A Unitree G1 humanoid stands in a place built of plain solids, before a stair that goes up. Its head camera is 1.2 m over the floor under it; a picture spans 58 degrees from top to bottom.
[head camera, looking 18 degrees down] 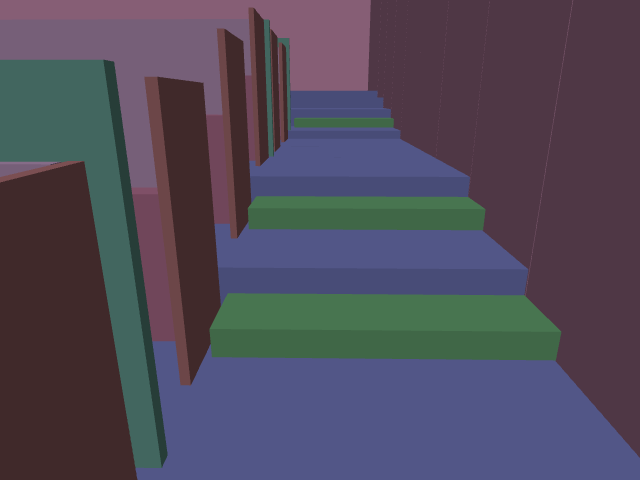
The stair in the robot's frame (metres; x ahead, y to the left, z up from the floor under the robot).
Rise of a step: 0.13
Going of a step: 0.48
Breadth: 1.41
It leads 1 degrees to the right of straight ahead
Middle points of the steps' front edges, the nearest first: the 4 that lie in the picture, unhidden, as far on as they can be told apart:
1.54 -0.26 0.32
1.88 -0.26 0.45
2.50 -0.27 0.58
2.84 -0.28 0.72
